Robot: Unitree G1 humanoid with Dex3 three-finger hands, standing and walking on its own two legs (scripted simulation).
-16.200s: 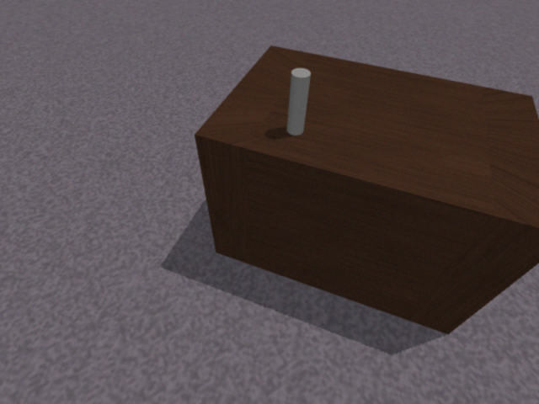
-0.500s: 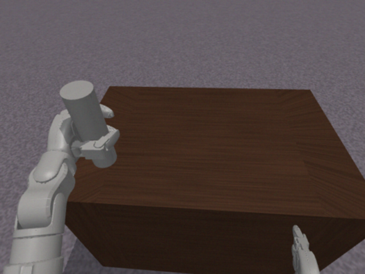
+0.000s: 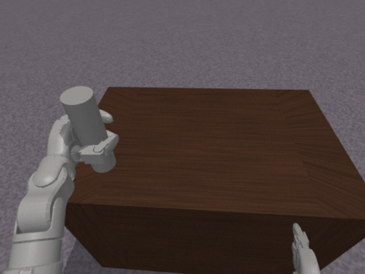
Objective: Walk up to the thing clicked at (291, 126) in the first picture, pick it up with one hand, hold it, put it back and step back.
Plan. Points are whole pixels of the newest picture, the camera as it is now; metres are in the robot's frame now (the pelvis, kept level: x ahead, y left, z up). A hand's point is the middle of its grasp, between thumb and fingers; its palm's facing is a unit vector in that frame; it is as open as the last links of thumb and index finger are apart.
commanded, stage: hold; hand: left
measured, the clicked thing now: (92, 134) +0.33 +0.17 +0.19
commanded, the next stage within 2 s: crouch in 1.52 s
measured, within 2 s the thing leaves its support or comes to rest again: neither
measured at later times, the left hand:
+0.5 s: hand (97, 135) +0.33 +0.17 +0.18, palm faces +0.06 -1.00 -0.04, open 6.8 cm
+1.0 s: hand (98, 133) +0.33 +0.16 +0.19, palm faces +0.06 -1.00 -0.04, open 6.8 cm
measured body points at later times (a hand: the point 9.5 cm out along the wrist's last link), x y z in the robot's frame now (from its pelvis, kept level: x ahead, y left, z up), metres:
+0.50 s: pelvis +0.00 +0.00 +0.00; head -0.02 -0.02 +0.45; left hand +0.32 +0.22 +0.19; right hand +0.17 -0.25 -0.07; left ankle -0.02 +0.13 -0.73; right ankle +0.04 -0.14 -0.73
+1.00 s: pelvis +0.00 +0.00 +0.00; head -0.02 -0.02 +0.45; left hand +0.32 +0.22 +0.19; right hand +0.17 -0.25 -0.08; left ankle -0.02 +0.13 -0.73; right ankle +0.04 -0.14 -0.73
